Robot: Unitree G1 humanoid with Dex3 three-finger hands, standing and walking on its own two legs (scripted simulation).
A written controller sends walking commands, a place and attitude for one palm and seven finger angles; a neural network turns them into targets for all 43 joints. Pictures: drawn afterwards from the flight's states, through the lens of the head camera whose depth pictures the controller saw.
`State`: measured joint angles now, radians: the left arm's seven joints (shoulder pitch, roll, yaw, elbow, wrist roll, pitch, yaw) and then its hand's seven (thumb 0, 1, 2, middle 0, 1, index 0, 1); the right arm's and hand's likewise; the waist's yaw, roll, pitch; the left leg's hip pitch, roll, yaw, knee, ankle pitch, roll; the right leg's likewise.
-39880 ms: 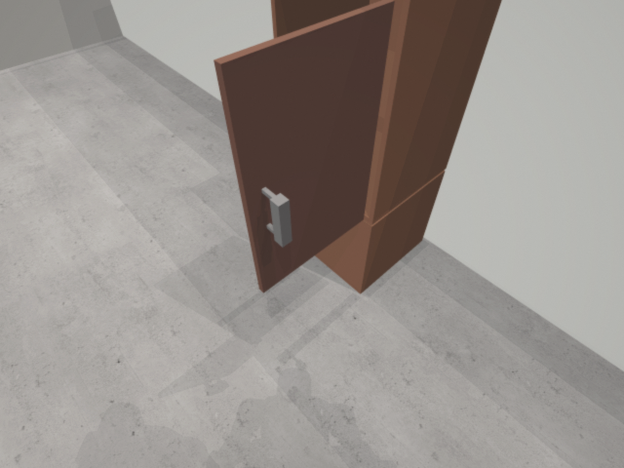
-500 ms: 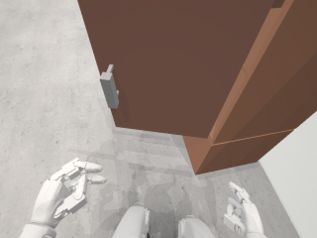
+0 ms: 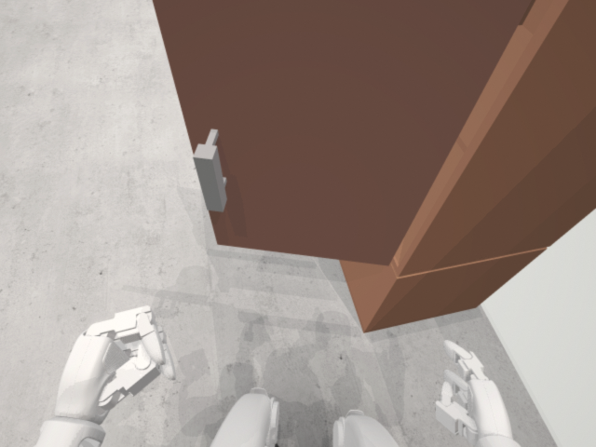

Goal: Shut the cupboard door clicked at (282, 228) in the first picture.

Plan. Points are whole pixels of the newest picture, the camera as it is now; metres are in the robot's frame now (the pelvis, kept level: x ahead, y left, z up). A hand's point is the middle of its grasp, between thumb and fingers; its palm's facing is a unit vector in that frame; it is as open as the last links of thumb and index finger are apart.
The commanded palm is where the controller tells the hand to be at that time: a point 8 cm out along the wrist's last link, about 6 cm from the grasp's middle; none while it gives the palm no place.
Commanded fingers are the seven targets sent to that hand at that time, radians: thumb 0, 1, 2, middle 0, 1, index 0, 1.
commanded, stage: raise the hand and make a fist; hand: left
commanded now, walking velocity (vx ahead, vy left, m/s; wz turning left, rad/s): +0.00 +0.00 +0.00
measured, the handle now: (215, 170) +0.50 +0.18 +0.04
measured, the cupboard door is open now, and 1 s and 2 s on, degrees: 70 70 70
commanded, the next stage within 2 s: bring the fist close to the handle in 0.68 s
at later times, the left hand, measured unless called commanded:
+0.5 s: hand (157, 347) +0.22 +0.19 +0.05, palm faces -0.05 -1.00 -0.02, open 3.1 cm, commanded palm +0.20 +0.24 +0.05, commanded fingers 0.00 0.90 0.90 -1.30 -1.50 -1.30 -1.50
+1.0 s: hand (174, 332) +0.24 +0.17 +0.04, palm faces -0.06 -1.00 -0.03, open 3.1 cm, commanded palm +0.24 +0.23 +0.05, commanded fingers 0.00 0.90 0.90 -1.30 -1.50 -1.30 -1.50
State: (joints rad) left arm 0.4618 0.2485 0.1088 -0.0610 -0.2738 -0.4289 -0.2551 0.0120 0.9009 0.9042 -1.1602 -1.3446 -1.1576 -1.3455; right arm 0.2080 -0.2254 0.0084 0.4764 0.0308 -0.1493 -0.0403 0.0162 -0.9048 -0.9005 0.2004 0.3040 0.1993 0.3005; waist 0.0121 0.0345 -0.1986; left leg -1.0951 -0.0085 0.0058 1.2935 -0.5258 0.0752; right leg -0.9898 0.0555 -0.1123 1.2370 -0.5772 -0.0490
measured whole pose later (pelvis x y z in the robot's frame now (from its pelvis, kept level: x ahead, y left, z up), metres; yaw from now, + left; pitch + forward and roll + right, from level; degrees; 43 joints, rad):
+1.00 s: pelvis +0.00 -0.01 +0.00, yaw +0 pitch +19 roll -4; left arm 0.26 0.26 0.11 0.09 -0.28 -0.44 -0.28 0.01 0.90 0.90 -1.30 -1.50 -1.30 -1.50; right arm 0.22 -0.25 0.03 0.51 0.03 -0.13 -0.03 0.02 -0.90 -0.90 0.20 0.30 0.20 0.30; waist 0.01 0.04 -0.21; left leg -1.10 -0.01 0.00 1.30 -0.53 0.06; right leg -1.00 0.06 -0.12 1.25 -0.58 -0.06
